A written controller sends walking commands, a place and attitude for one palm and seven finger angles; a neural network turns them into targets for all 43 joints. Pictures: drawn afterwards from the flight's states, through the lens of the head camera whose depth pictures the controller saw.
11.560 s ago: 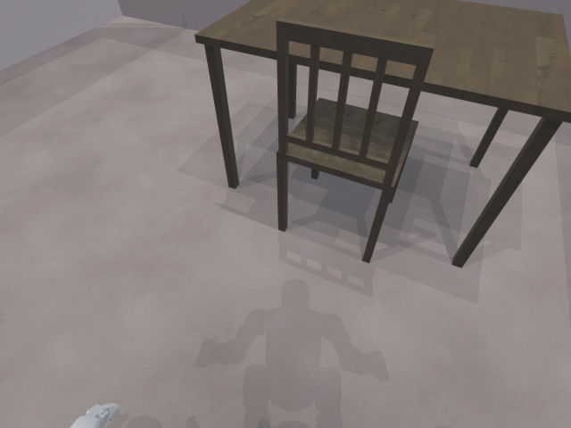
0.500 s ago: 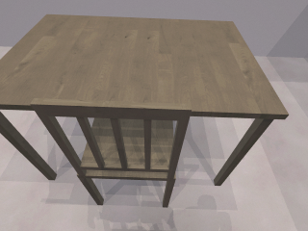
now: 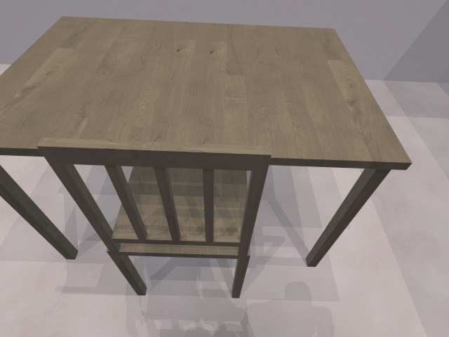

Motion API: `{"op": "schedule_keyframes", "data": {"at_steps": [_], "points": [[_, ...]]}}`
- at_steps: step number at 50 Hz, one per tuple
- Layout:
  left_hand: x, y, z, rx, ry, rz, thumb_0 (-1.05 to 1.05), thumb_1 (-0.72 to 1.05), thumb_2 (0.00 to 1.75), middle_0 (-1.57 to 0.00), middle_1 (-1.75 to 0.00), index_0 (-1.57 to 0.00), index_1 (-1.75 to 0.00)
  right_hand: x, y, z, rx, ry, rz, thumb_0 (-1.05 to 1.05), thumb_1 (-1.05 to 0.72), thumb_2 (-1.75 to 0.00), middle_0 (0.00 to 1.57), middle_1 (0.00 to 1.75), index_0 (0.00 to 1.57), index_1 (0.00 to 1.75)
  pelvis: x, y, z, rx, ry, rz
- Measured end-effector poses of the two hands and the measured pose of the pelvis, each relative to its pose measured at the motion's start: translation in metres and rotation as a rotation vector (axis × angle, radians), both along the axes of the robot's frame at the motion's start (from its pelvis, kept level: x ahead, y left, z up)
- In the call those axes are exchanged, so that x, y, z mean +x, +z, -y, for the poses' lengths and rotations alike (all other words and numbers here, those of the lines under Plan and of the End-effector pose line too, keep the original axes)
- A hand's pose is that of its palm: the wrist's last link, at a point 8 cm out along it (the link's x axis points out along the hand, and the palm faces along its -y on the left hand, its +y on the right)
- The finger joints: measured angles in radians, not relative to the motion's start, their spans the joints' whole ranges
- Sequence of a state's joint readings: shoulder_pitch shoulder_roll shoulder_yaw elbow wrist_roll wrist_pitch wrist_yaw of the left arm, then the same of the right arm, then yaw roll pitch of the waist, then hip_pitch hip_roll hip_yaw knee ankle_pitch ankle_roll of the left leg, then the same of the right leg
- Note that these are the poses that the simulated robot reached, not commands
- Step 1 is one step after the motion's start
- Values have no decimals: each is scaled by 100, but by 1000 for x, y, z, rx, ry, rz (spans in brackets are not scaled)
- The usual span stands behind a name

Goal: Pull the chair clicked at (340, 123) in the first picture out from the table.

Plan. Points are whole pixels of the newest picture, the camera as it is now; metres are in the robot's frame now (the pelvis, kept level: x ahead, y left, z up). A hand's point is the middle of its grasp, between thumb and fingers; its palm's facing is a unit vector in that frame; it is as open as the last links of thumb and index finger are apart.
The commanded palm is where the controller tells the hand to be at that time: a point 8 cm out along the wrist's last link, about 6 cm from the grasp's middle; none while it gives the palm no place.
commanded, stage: look again from close up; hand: left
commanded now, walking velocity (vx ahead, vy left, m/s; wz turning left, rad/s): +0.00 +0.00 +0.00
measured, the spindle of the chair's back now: (169, 207) +0.40 +0.16 -0.08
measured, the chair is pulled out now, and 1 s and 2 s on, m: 0.00 0.00 0.00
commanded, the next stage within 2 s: raise the hand toward the chair's back in 0.20 s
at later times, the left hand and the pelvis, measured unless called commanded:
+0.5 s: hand (116, 301) +0.18 +0.20 -0.03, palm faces +0.22 -0.96 -0.18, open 7.6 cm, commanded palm +0.10 +0.22 -0.07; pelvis -0.02 +0.01 -0.02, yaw +3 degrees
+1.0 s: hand (144, 315) +0.16 +0.15 -0.05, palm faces -0.08 -1.00 -0.05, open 11.7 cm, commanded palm +0.13 +0.23 -0.06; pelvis -0.06 +0.00 -0.12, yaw +2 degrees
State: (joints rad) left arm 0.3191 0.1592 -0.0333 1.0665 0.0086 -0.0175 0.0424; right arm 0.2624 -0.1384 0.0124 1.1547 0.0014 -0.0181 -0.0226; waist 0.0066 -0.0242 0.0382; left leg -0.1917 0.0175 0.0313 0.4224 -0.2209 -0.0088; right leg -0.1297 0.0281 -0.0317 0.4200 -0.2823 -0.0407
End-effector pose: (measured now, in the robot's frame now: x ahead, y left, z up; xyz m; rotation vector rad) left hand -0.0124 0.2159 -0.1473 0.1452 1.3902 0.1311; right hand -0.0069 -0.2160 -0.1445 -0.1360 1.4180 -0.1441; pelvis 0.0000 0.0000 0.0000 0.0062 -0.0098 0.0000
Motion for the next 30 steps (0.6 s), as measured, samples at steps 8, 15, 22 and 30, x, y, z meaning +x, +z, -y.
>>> {"op": "schedule_keyframes", "data": {"at_steps": [8, 15, 22, 30], "points": [[-1, 0, 2, -5, 0, -1, 1, 91, 90, -20, -30, -20, -30, -3, 0, -2, 1, -8, -2, 0, -91, -90, 20, 30, 20, 29, 0, 0, 0, -1, -2, -3], [0, -1, 1, -6, 1, 5, 1, 91, 90, -20, -30, -20, -30, -4, 0, -3, -2, -12, 1, 0, -92, -90, 20, 30, 20, 29, 0, 0, -2, -2, -3, -3], [105, 88, -40, 148, 80, 643, 5, 94, 89, -20, -30, -20, -30, 49, 9, 14, -64, 24, 390, 1, -92, -90, 20, 30, 20, 29, -9, -9, -10, -2, 28, -12], [194, 143, 15, -162, -61, 1380, 2, 78, 83, -17, -27, -18, -27, 146, 33, 29, -107, 108, 807, 1, -91, -90, 20, 30, 20, 29, -27, -46, -10, 9, 11, -165]]}}
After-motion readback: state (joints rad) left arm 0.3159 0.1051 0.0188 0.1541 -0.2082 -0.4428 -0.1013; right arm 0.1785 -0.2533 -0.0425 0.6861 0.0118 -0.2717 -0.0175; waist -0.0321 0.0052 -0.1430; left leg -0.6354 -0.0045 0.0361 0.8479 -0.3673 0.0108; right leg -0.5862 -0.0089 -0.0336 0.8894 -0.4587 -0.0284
